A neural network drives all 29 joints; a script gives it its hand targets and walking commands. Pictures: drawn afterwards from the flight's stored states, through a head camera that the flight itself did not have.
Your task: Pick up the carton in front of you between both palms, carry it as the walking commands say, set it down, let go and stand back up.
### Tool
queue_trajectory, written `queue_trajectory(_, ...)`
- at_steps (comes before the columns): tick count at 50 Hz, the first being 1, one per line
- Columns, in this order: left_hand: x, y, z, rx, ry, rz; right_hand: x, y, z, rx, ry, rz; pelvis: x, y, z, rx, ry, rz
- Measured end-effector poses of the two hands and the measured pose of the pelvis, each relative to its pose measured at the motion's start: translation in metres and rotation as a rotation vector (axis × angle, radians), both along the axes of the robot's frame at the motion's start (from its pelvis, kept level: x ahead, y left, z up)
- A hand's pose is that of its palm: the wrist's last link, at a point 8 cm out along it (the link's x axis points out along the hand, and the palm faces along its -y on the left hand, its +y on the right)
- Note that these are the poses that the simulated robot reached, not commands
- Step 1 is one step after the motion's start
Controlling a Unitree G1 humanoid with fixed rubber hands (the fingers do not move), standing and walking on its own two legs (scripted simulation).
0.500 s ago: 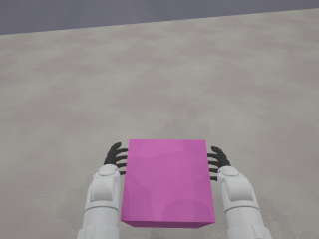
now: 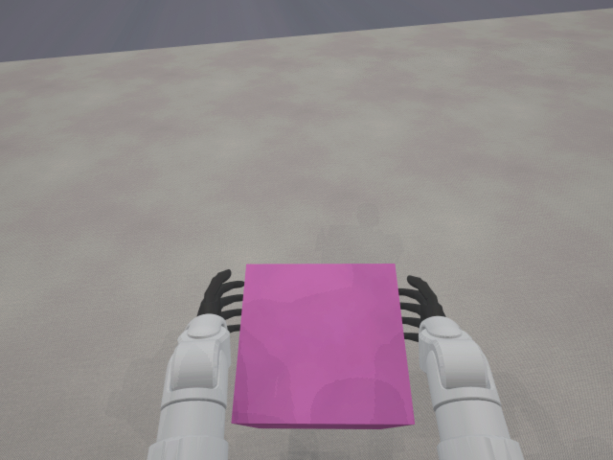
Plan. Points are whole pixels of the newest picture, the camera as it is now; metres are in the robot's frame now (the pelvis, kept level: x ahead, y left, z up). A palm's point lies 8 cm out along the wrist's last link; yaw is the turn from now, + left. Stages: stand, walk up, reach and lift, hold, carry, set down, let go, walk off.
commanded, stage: carry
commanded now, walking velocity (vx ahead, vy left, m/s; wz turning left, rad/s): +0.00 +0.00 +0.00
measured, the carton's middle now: (320, 354) +0.30 +0.00 -0.06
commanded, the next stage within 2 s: hold in 0.20 s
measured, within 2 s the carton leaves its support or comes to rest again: neither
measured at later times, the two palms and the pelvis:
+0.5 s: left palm (180, 348) +0.25 +0.18 +0.05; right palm (405, 316) +0.29 -0.11 +0.04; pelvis +0.00 -0.02 +0.01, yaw +10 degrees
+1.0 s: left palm (210, 331) +0.29 +0.16 +0.02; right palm (405, 305) +0.34 -0.13 +0.00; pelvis +0.00 -0.05 +0.00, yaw +12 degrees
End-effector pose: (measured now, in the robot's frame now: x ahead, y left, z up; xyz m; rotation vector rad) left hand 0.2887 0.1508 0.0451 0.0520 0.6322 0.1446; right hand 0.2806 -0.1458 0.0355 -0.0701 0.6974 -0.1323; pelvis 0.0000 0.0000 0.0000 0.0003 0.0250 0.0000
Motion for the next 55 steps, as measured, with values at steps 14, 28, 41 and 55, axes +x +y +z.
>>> queue_trajectory(14,-0.007,0.008,0.0,0.006,0.008,0.008,-0.004,0.006,0.002,0.01,-0.003,0.024,-0.003,0.002,0.005,-0.008,-0.077,0.05)
queue_trajectory(28,-0.04,0.03,0.008,-0.004,0.004,0.183,0.019,0.032,0.008,0.021,-0.01,0.199,-0.003,-0.022,0.009,0.01,-0.161,0.184)
queue_trajectory(41,-0.024,0.011,0.008,-0.017,0.018,0.208,0.04,0.015,0.004,0.042,0.009,0.196,0.003,-0.049,0.008,0.013,-0.151,0.206)
queue_trajectory(55,0.014,0.001,-0.078,0.013,0.062,0.196,0.066,0.008,-0.089,0.014,0.052,0.154,-0.012,-0.05,-0.017,-0.009,0.122,0.197)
